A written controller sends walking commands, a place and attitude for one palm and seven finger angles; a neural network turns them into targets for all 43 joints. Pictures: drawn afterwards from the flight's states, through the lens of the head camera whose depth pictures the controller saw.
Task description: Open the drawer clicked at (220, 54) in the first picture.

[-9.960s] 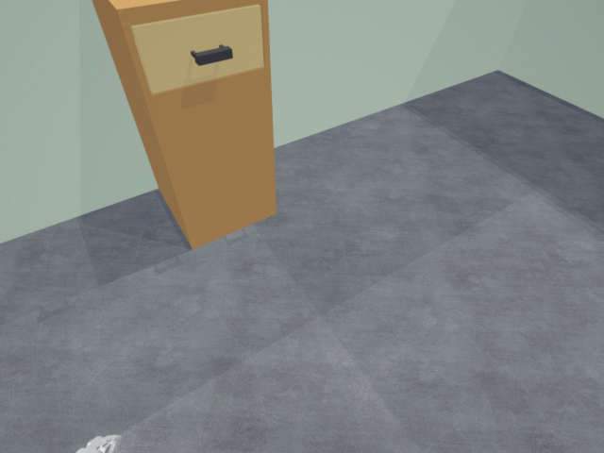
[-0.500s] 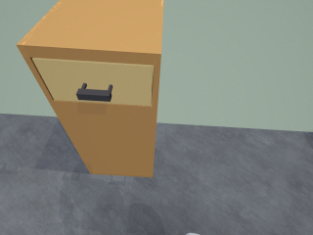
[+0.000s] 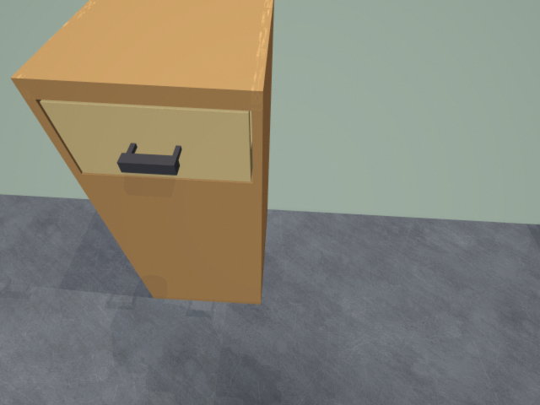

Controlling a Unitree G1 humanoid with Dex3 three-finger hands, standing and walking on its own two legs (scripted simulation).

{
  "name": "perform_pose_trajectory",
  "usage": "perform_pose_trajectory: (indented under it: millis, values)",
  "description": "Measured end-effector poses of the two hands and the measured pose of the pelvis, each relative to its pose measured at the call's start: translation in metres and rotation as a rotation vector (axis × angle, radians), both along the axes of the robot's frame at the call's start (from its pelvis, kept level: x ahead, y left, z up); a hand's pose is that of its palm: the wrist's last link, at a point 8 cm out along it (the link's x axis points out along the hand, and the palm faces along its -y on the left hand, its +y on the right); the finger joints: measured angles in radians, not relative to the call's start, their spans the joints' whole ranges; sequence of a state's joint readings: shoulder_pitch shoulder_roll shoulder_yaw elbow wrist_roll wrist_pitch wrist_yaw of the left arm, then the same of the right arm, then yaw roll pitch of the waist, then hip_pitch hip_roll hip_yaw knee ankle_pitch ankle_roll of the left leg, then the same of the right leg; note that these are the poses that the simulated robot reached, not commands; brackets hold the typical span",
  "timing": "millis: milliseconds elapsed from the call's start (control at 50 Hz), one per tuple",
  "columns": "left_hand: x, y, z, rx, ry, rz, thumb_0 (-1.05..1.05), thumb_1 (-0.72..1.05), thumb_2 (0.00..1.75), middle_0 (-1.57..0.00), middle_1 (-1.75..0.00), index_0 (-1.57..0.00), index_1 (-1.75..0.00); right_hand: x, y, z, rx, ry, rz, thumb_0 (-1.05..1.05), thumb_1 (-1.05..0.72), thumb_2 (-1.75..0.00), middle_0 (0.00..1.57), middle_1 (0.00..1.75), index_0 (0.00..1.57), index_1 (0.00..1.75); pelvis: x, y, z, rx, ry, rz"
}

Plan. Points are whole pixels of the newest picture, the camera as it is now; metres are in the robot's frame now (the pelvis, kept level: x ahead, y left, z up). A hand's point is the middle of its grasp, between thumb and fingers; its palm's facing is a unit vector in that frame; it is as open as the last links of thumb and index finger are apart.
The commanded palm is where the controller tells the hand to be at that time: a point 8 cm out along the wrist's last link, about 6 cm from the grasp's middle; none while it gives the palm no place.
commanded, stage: come to a stop and stand still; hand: left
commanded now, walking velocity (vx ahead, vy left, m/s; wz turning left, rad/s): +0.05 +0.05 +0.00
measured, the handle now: (152, 156) +0.53 +0.26 +0.03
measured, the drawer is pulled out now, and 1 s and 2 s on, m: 0.00 0.00 0.00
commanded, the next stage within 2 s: look again from close up in 0.36 s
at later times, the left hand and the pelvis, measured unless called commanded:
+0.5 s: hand out of the picture -0.04 +0.18 -0.17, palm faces +0.02 -0.98 -0.17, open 7.4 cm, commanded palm none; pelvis -0.01 +0.02 +0.00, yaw -1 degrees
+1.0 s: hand out of the picture +0.05 +0.20 -0.16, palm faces +0.00 -0.97 -0.24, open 7.3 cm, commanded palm none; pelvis +0.02 +0.02 +0.00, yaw -2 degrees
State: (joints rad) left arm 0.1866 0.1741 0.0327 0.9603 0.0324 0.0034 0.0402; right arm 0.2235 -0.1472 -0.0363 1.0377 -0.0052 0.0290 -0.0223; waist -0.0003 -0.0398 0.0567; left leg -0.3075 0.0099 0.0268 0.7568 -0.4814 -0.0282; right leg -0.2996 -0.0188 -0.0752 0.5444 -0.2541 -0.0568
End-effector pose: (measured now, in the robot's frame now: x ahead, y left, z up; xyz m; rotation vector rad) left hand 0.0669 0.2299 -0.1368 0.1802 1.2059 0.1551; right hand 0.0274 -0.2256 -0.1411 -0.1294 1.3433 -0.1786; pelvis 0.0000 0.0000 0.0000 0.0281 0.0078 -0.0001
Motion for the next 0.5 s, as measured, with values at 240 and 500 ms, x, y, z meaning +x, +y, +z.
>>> perform_pose_trajectory:
  millis: [240,500]
  values:
    - [-0.063,0.024,-0.009,-0.020,0.096,0.046,0.01,0.91,0.89,-0.20,-0.30,-0.20,-0.30,-0.018,0.019,0.003,-0.018,-0.044,0.031,0.00,-0.93,-0.90,0.20,0.30,0.19,0.30,-0.015,0.018,-0.002,-0.010,-0.033,-0.019]
    - [-0.111,0.000,-0.007,-0.052,0.245,0.043,0.01,0.91,0.89,-0.20,-0.30,-0.20,-0.30,-0.055,0.030,-0.002,0.035,0.063,0.009,0.00,-0.92,-0.90,0.20,0.30,0.19,0.30,-0.013,0.018,0.002,-0.031,-0.009,-0.022]
